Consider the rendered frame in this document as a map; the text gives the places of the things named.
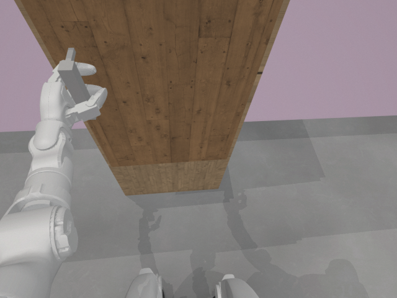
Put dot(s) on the left robot hand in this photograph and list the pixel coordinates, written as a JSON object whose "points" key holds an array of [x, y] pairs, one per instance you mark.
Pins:
{"points": [[55, 100]]}

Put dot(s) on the robot left shin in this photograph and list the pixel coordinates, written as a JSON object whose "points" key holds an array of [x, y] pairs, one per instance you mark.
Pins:
{"points": [[145, 270]]}

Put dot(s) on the right robot thigh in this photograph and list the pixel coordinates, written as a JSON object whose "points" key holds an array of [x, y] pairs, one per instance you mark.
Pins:
{"points": [[234, 288]]}

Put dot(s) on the handle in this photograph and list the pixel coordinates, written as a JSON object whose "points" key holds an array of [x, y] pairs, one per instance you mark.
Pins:
{"points": [[72, 78]]}

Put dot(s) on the left robot forearm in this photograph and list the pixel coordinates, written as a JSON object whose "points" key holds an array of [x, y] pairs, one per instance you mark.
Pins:
{"points": [[50, 177]]}

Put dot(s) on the cupboard door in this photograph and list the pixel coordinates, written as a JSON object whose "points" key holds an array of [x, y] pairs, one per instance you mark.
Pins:
{"points": [[178, 73]]}

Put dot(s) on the left robot upper arm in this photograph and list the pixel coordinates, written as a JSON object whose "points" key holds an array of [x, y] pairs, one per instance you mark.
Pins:
{"points": [[33, 245]]}

